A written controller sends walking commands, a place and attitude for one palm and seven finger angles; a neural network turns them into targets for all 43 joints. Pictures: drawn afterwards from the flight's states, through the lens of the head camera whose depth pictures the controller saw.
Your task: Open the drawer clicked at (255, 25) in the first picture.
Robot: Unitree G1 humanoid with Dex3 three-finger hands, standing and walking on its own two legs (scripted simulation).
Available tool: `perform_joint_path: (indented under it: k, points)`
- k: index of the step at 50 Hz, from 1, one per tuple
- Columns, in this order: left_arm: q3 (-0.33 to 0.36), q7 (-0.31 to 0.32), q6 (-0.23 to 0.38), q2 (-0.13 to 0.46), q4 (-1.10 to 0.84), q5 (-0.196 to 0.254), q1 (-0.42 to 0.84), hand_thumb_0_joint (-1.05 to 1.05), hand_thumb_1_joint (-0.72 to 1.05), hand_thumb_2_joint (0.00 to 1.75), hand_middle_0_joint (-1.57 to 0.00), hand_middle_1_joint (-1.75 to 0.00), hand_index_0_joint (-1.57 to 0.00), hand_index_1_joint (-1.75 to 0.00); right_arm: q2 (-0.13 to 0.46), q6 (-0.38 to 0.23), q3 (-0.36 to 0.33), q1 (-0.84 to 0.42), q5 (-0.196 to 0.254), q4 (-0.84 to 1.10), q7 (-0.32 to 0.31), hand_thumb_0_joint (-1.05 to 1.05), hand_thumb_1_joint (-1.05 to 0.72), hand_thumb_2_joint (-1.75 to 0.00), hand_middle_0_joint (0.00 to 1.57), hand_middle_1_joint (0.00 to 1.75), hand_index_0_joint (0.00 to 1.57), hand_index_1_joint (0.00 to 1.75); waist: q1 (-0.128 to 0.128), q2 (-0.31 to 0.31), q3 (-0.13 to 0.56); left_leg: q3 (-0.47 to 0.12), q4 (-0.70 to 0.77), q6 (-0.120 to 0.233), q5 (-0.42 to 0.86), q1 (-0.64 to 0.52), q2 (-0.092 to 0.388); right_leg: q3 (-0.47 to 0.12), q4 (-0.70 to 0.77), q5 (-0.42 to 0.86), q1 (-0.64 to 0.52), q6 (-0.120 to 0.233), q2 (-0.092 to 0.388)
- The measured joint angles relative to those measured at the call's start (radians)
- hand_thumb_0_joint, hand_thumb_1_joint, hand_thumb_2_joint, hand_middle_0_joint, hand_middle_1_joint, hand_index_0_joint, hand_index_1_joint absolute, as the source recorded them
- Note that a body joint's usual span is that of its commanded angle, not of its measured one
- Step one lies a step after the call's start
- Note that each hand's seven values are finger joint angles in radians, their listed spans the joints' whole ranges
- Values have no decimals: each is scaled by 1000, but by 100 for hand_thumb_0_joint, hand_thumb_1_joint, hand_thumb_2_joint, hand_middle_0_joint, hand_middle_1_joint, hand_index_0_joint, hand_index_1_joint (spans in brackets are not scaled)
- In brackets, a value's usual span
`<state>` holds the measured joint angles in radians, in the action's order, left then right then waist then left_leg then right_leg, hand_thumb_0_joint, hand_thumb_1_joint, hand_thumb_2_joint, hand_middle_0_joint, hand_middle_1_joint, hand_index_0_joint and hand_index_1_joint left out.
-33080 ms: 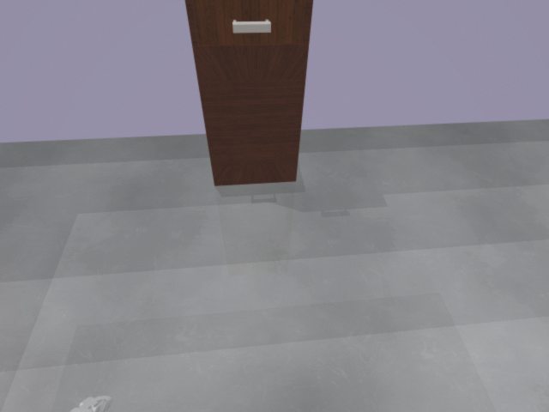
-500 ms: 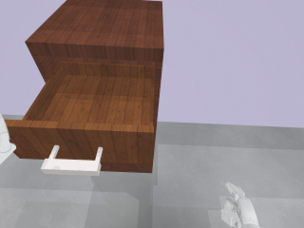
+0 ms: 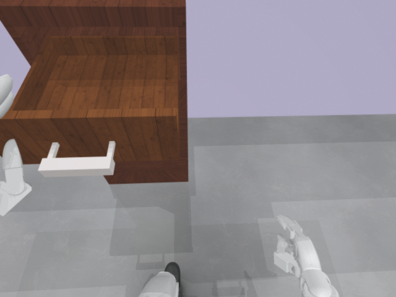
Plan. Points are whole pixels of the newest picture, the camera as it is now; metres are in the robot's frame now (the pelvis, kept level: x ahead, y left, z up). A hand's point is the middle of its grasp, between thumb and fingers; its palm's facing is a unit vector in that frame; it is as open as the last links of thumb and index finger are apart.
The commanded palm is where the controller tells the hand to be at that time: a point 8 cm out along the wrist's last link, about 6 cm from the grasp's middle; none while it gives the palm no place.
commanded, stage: step back with the hand held close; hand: left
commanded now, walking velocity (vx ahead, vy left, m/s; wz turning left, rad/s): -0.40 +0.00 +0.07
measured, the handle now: (80, 156) +0.36 +0.26 +0.05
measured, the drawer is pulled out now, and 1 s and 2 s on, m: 0.29 0.29 0.29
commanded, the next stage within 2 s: stop stepping back and stand still in 0.22 s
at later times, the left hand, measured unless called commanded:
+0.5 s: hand out of the picture +0.01 +0.19 +0.23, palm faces +0.41 -0.76 -0.51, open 7.4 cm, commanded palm -0.04 +0.24 +0.24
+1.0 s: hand out of the picture -0.07 +0.19 +0.24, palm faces +0.52 -0.67 -0.53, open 7.4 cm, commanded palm -0.13 +0.23 +0.24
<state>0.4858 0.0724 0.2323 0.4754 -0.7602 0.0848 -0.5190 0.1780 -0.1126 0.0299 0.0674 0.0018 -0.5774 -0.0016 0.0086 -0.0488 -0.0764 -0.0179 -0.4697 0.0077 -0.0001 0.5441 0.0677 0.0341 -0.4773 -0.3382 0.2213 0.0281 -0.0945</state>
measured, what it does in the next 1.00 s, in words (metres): walks backwards: left foot, then right foot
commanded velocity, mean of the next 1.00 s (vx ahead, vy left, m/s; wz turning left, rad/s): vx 0.09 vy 0.01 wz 0.01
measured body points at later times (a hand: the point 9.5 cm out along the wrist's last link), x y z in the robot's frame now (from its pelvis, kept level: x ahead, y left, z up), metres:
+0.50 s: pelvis -0.16 -0.04 +0.00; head -0.15 -0.02 +0.45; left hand -0.02 +0.22 +0.26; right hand +0.04 -0.24 -0.06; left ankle -0.09 +0.10 -0.72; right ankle -0.16 -0.13 -0.73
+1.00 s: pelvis -0.23 -0.06 +0.00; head -0.25 -0.06 +0.45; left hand -0.11 +0.22 +0.27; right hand -0.08 -0.28 -0.09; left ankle -0.24 +0.08 -0.73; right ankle -0.19 -0.15 -0.73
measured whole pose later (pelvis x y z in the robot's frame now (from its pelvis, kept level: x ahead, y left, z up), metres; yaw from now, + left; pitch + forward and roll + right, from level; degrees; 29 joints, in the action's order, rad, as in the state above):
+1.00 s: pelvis -0.23 -0.06 +0.00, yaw +6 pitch +0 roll +0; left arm 0.52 0.16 0.23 0.51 -0.70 0.03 -0.59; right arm 0.19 -0.13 0.01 0.31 0.00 -0.63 -0.05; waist 0.02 0.00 0.06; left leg 0.02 -0.64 0.00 -0.37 0.31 0.06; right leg 0.10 -0.60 -0.38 0.33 0.03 0.00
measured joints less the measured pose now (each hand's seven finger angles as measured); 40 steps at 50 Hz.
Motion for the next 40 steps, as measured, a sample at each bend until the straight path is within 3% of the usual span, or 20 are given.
perform_joint_path:
  k: [1, 2, 4, 6, 8, 10, 12, 13, 16, 19, 21, 23, 25, 28, 31, 35, 38, 40]
  points:
    - [0, -9, 4, 13, -17, 5, -25, 1, 89, 90, -22, -30, -21, -30, 7, 6, -5, 6, 10, 3, -1, 1, -91, -90, 20, 30, 20, 30, 4, -14, -6, -12, -15, -5, 4, 4, 10, 11, 8, 21, -6, 8, -14]
    - [7, -15, 11, 32, -35, 10, -58, 1, 89, 90, -22, -30, -21, -30, 10, 15, -9, 19, 23, 1, -4, 1, -91, -90, 20, 30, 20, 30, 3, -11, 3, -19, -79, -10, -73, 11, 6, 14, 4, 28, -4, 16, -17]
    - [31, -13, 31, 63, -60, 14, -125, 1, 89, 90, -22, -30, -21, -30, 13, 33, -20, 60, 45, -13, -16, 1, -91, -90, 20, 30, 20, 30, -1, 25, 52, -32, -315, -21, -276, 38, -44, 14, -15, 22, 15, 25, 6]
    - [60, -3, 41, 69, -57, 6, -165, 1, 88, 90, -23, -31, -22, -30, 18, 53, -33, 97, 42, -30, -34, 1, -91, -90, 20, 30, 20, 30, -8, 61, 107, -17, -475, -35, -369, 29, -77, 10, -15, 26, 32, 28, 32]
    - [75, 14, 40, 49, -23, -6, -150, 1, 88, 90, -23, -31, -22, -30, 28, 71, -41, 112, 36, -41, -55, 1, -91, -90, 20, 30, 20, 30, -14, 83, 138, 8, -454, -42, -405, -34, -80, 11, -7, 44, 46, 28, 53]
    - [71, 35, 27, 16, 34, -17, -92, 0, 88, 90, -23, -31, -22, -30, 44, 78, -46, 109, 30, -39, -74, 1, -91, -90, 20, 30, 20, 30, -13, 82, 143, 18, -313, -43, -390, -119, -68, 23, -12, 61, 68, 24, 62]
    - [52, 56, 3, -19, 87, -21, -26, 0, 88, 90, -22, -31, -21, -30, 68, 79, -53, 94, 28, -29, -83, 1, -91, -90, 20, 30, 20, 30, -5, 57, 129, 18, -134, -36, -278, -201, -44, 50, -34, 70, 99, 18, 60]
    - [36, 63, -10, -34, 108, -21, 7, 0, 89, 90, -22, -30, -21, -30, 71, 78, -60, 79, 27, -29, -85, 1, -91, -90, 20, 30, 20, 30, 1, 57, 113, 18, -80, -15, -279, -217, -48, 60, -53, 73, 118, 14, 68]
    - [-3, 70, -45, -63, 118, -18, 36, 1, 89, 90, -21, -30, -21, -30, 45, 72, -65, 45, 24, -11, -65, 1, -91, -90, 20, 30, 20, 30, -10, 106, 60, 45, -54, 2, -242, -209, -73, 16, -104, 118, 163, -15, 91]
    - [-34, 52, -60, -65, 47, -20, -33, 1, 89, 90, -21, -30, -20, -30, 13, 35, -48, 57, 1, 26, -41, 1, -91, -90, 20, 30, 20, 30, -3, 113, 62, 51, -56, -1, -203, -173, -59, -13, -249, -48, 208, -29, 77]
    - [-42, 48, -58, -48, -21, -20, -88, 1, 89, 90, -21, -30, -20, -30, -6, 12, -30, 80, 4, 43, -28, 1, -91, -90, 20, 30, 20, 30, -4, 109, 71, 45, -62, -8, -185, -152, -45, -9, -262, -88, 183, -36, 73]
    - [-20, 54, -51, -15, -77, -19, -130, 1, 89, 90, -22, -30, -21, -30, -20, 2, -9, 107, 11, 53, -22, 1, -91, -90, 20, 30, 20, 30, -8, 111, 88, 44, -83, -18, -177, -128, -36, 3, -172, -66, 109, -41, 81]
    - [-1, 58, -31, 5, -77, -26, -121, 1, 89, 90, -22, -30, -21, -30, -23, 11, 1, 118, 13, 38, -23, 1, -91, -90, 20, 30, 20, 30, -11, 84, 92, 24, -143, -23, -243, -98, -20, 25, -109, 19, 78, -10, 66]
    - [2, 59, -21, 9, -10, -31, -43, 1, 88, 90, -22, -31, -21, -30, -13, 45, 2, 142, 13, -30, -30, 1, -91, -90, 20, 30, 20, 30, -22, 67, 121, -1, -387, -22, -377, -37, -49, 43, -82, 59, 68, 28, 66]
    - [10, 62, -13, -28, 94, -30, 25, 1, 88, 90, -22, -31, -21, -30, 4, 73, -1, 180, 8, -77, -39, 1, -91, -90, 20, 30, 21, 30, -26, 82, 184, 35, -525, -10, -356, -32, -64, 44, -42, 74, 77, 34, 93]
    - [-15, 77, -32, -88, 210, -35, 68, 0, 89, 90, -22, -30, -21, -30, 40, 69, -16, 212, 7, -80, -60, 1, -91, -90, 20, 30, 20, 30, -10, 79, 222, 76, -293, 20, -405, -175, -40, 74, -20, 56, 109, 29, 120]
    - [-59, 89, -53, -116, 199, -36, 56, 0, 89, 90, -21, -30, -20, -30, 75, 38, -34, 206, 2, -53, -69, 1, -91, -90, 20, 30, 20, 30, 21, 59, 184, 60, -45, 45, -376, -295, -33, 89, -89, 48, 160, 12, 118]
    - [-78, 90, -63, -112, 169, -45, 26, 1, 89, 90, -21, -30, -20, -30, 59, 21, -44, 195, -3, -47, -66, 1, -91, -90, 20, 30, 20, 30, 35, 92, 143, 67, -62, 20, -303, -290, -51, 47, -231, -46, 207, -4, 117]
